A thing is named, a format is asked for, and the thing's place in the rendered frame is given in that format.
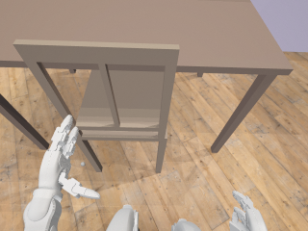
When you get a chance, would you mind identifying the table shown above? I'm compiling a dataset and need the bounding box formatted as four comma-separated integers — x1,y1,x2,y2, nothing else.
0,0,294,153

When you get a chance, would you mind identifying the left robot forearm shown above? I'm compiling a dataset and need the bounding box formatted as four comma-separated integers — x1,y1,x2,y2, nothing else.
23,187,64,231

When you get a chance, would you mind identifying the robot right hand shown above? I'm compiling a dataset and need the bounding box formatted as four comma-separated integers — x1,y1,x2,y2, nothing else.
229,191,268,231

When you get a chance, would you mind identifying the robot thigh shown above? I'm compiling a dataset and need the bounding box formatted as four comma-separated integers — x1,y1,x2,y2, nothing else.
171,220,201,231
106,208,139,231

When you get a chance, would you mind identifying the robot left hand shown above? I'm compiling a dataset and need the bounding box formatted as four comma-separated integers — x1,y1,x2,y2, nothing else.
38,115,101,199

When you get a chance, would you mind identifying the chair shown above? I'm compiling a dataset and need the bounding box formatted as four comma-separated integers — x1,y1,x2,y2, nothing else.
13,39,180,173

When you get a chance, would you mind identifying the left robot thigh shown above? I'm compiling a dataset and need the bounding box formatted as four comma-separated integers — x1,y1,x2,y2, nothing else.
106,208,139,231

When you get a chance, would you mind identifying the right robot thigh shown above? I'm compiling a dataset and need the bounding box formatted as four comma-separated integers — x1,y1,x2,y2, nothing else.
171,220,201,231

